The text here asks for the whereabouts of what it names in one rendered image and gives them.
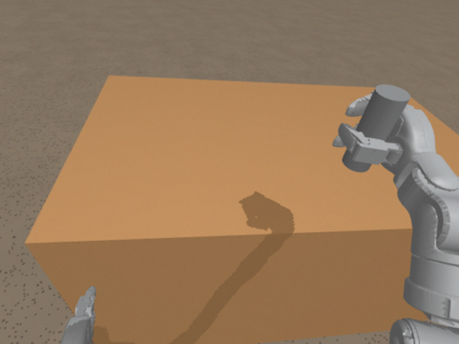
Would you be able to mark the right robot hand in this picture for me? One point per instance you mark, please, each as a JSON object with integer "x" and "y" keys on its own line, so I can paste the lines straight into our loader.
{"x": 411, "y": 134}

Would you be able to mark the left robot hand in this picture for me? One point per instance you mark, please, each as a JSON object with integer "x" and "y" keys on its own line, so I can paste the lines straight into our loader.
{"x": 79, "y": 329}

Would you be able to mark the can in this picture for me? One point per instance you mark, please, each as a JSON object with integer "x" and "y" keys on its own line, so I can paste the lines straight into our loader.
{"x": 381, "y": 114}

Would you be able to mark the right robot arm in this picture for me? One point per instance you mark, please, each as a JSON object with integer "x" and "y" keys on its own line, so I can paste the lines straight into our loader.
{"x": 429, "y": 190}

